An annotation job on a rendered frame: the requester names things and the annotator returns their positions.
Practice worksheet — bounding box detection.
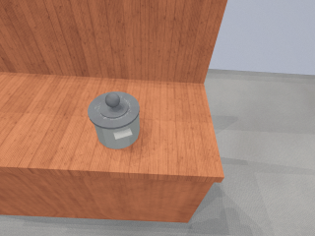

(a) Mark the lid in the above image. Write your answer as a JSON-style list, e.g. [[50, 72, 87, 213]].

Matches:
[[88, 91, 140, 130]]

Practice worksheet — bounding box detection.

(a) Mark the knob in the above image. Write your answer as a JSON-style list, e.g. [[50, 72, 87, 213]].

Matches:
[[105, 92, 120, 107]]

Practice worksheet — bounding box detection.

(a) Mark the pot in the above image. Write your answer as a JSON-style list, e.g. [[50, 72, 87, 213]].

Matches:
[[94, 113, 140, 149]]

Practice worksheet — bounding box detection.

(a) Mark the table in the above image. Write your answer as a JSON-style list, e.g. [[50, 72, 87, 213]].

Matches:
[[0, 0, 227, 223]]

